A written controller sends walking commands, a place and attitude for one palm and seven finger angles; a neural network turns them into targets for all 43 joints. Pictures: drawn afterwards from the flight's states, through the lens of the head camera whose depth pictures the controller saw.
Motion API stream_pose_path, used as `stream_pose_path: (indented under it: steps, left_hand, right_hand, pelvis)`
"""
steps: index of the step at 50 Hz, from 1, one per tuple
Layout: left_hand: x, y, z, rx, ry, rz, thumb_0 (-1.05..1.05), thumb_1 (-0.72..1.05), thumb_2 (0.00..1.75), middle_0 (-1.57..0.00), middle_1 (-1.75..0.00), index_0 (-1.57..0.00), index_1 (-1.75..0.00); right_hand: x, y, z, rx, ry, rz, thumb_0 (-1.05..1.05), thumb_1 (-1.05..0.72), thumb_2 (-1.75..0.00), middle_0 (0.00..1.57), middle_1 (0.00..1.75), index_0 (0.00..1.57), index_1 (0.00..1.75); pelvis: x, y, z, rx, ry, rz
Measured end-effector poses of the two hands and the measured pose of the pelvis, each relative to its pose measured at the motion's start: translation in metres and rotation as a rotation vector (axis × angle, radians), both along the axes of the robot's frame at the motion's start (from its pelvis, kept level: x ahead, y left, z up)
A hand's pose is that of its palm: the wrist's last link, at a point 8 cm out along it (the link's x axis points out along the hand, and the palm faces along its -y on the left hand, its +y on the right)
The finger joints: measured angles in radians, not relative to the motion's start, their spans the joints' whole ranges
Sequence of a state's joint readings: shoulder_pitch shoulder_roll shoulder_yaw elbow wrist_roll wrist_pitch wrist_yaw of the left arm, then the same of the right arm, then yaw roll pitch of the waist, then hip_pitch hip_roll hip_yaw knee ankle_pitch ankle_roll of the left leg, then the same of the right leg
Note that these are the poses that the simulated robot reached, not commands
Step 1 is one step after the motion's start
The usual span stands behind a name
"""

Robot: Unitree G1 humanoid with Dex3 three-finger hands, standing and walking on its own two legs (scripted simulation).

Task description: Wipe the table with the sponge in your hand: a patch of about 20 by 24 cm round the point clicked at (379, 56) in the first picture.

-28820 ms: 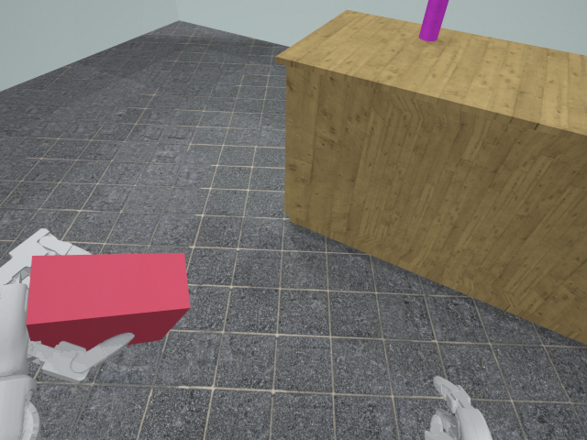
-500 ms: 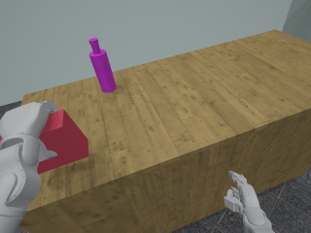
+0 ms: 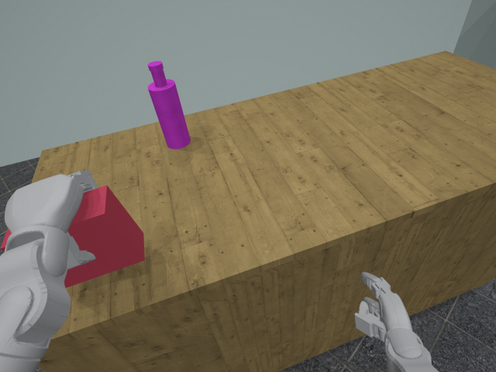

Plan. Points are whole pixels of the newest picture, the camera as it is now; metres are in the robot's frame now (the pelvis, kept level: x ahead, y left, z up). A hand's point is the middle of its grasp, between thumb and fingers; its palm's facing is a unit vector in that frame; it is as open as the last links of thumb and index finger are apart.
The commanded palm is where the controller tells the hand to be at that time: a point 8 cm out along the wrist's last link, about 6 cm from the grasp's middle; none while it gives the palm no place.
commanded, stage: move the sponge above the wiping area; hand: left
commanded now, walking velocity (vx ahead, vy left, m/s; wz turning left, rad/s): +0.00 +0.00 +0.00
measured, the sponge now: (90, 247) +0.24 +0.31 +0.11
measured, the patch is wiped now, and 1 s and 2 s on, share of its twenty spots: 0.00 0.00 0.00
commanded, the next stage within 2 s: lower the sponge onto the table in 1.70 s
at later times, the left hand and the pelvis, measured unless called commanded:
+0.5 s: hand (70, 234) +0.23 +0.31 +0.15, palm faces +0.08 -0.07 -0.99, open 10.1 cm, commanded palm +0.19 +0.30 +0.22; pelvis +0.00 +0.00 +0.00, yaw +0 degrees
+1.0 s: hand (75, 235) +0.23 +0.30 +0.15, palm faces +0.10 -0.07 -0.99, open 10.1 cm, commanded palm +0.19 +0.29 +0.23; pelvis +0.00 +0.00 +0.00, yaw +0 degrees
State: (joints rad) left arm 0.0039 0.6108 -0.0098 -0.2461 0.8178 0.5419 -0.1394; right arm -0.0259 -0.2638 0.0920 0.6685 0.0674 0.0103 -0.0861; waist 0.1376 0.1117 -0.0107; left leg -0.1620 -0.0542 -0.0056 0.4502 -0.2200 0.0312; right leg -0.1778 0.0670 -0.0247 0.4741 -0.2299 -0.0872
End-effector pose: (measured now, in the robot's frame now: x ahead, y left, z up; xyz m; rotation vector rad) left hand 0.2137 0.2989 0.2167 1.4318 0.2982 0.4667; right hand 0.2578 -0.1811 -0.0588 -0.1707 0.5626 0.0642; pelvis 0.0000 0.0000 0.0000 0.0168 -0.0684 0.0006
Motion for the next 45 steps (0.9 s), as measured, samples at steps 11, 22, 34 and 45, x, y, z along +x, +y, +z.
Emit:
stream_pose_path:
  steps: [11,22,34,45]
  left_hand:
    - [0.003,-0.003,-0.008,0.012,0.022,-0.035,0.00,-0.51,1.04,-0.72,-1.33,-0.74,-1.32]
    - [-0.004,0.008,-0.011,0.007,0.028,0.013,0.00,-0.51,1.04,-0.72,-1.33,-0.74,-1.32]
    - [-0.003,-0.005,-0.011,0.024,0.008,-0.071,0.00,-0.51,1.04,-0.73,-1.32,-0.74,-1.32]
    - [-0.010,0.004,-0.003,0.000,-0.006,0.013,0.00,-0.51,1.04,-0.72,-1.33,-0.74,-1.32]
  right_hand:
    - [-0.001,0.002,-0.002,-0.010,0.009,0.004,0.01,-0.90,-0.90,0.20,0.30,0.20,0.30]
    - [-0.005,0.000,-0.002,-0.004,0.017,0.000,0.01,-0.90,-0.90,0.20,0.30,0.20,0.30]
    - [-0.009,0.001,-0.003,-0.012,0.012,-0.001,0.01,-0.90,-0.90,0.20,0.30,0.20,0.30]
    - [-0.005,0.001,-0.001,0.010,0.004,0.002,0.01,-0.90,-0.90,0.20,0.30,0.20,0.30]
  pelvis:
    - [0.000,0.002,0.001,-0.002,-0.003,0.003]
    - [0.000,0.003,0.001,-0.004,-0.001,0.001]
    - [-0.001,0.003,0.001,-0.004,-0.011,0.003]
    - [-0.002,0.002,0.001,-0.004,-0.006,0.004]
